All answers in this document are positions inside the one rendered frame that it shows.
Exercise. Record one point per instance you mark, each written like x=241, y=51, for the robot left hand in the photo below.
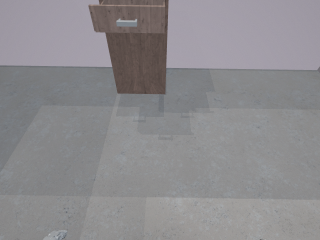
x=56, y=235

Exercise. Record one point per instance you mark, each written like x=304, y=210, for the cabinet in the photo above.
x=139, y=60

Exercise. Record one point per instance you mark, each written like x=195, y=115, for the handle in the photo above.
x=126, y=23

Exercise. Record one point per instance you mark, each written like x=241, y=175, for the drawer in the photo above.
x=150, y=15

